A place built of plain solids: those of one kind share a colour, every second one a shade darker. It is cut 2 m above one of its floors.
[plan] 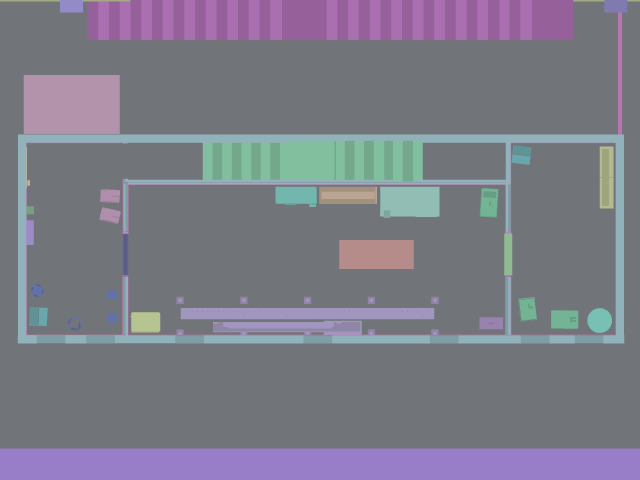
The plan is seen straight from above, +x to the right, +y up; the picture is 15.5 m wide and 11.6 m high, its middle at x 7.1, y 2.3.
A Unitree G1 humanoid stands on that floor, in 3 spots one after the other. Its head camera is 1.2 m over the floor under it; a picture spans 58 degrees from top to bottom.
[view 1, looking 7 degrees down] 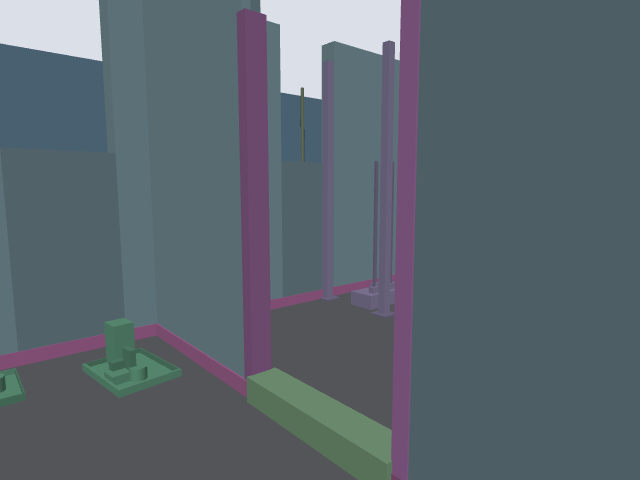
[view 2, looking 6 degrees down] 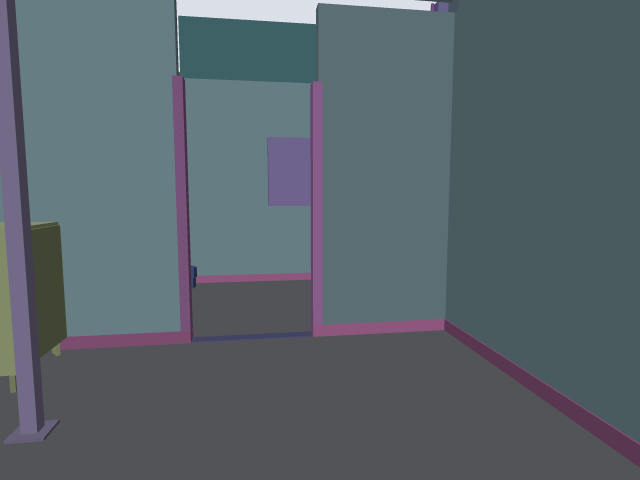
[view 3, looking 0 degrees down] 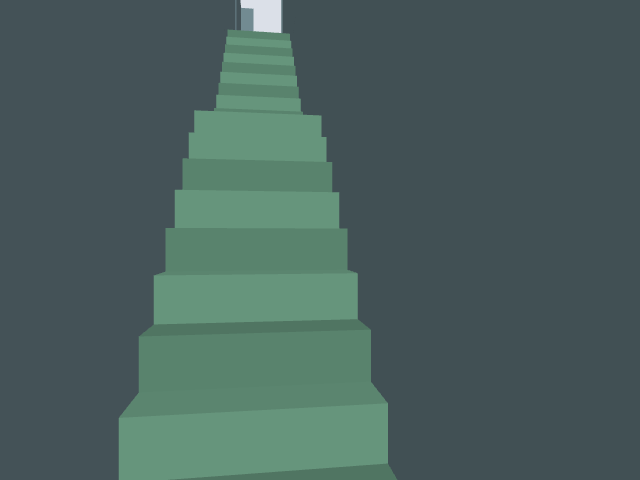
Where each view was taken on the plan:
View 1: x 12.95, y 3.45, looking -131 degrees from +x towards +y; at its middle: wall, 4.61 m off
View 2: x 6.00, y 1.95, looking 171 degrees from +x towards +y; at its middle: door_frame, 3.59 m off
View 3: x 3.27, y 4.21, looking -8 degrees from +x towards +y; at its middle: stair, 2.19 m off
